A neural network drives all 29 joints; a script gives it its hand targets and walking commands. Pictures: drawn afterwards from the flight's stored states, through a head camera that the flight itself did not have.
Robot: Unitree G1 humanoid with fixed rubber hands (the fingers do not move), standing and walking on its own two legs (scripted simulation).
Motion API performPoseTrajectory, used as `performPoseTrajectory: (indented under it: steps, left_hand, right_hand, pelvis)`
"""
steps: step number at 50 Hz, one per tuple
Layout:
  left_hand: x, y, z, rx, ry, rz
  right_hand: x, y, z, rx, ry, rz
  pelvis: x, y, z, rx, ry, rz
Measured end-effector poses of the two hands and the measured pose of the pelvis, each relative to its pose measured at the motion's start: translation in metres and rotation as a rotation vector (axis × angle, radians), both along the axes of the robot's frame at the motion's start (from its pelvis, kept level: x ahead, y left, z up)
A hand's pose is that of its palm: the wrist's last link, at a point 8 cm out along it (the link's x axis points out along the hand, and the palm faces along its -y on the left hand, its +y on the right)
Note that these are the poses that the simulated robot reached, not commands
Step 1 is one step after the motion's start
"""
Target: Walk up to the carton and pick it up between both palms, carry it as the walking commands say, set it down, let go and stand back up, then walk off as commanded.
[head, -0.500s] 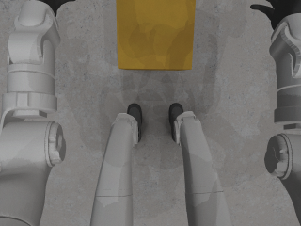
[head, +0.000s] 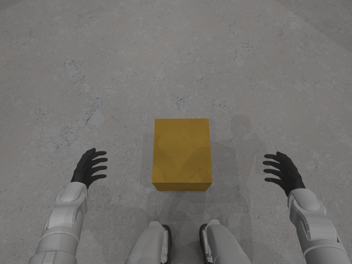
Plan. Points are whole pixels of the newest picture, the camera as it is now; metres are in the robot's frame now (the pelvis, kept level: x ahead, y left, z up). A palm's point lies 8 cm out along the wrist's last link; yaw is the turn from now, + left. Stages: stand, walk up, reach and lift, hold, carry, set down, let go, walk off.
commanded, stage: let go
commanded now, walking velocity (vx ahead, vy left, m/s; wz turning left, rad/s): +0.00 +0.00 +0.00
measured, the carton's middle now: (181, 156) +0.50 +0.00 -0.60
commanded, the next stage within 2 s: stand in 0.70 s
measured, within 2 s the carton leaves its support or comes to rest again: neither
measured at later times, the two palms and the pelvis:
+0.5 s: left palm (62, 212) +0.22 +0.26 -0.03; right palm (302, 218) +0.20 -0.23 -0.03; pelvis +0.06 +0.00 +0.04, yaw +0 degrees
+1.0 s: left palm (54, 218) +0.21 +0.27 -0.02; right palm (329, 239) +0.16 -0.27 -0.03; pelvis +0.06 +0.00 +0.04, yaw +0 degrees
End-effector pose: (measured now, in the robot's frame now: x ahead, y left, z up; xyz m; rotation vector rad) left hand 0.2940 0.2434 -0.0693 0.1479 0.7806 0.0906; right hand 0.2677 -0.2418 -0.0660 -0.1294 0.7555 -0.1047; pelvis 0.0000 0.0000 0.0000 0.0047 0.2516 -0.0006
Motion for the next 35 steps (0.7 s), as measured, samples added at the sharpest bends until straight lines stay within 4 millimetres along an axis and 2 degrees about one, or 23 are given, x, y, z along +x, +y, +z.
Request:
performPoseTrajectory:
  steps: [7,17,22,35]
  left_hand:
    - [-0.027,0.005,0.024,0.013,0.001,0.007]
    - [-0.061,0.013,0.036,0.025,0.048,0.011]
    - [-0.070,0.014,0.038,0.026,0.052,0.014]
    - [-0.073,0.014,0.043,0.036,0.036,0.010]
  right_hand:
    - [-0.026,0.008,0.024,-0.003,0.000,0.003]
    - [-0.067,0.010,0.034,-0.003,0.064,-0.022]
    - [-0.069,0.013,0.036,0.008,0.058,-0.010]
    - [-0.065,0.013,0.038,0.004,0.059,-0.003]
  pelvis:
    - [0.028,0.001,0.023,-0.004,-0.097,-0.001]
    - [0.060,0.003,0.041,-0.009,-0.188,-0.003]
    - [0.065,0.004,0.043,-0.010,-0.217,-0.003]
    - [0.061,0.003,0.043,-0.009,-0.262,-0.003]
